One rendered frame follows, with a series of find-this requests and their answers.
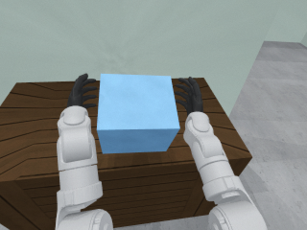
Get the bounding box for left robot forearm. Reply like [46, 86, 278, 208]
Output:
[55, 105, 103, 230]

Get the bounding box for robot right upper arm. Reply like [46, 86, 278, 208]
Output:
[208, 200, 267, 230]

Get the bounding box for carton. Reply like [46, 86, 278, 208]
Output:
[97, 74, 180, 154]

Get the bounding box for robot right hand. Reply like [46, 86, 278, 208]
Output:
[175, 77, 204, 116]

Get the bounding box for robot left upper arm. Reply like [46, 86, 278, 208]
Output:
[58, 209, 113, 230]

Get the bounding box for right robot forearm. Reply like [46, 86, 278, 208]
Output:
[183, 111, 268, 230]

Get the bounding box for pedestal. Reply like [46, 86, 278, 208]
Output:
[0, 78, 252, 230]

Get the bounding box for robot left hand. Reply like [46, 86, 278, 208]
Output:
[66, 73, 97, 109]

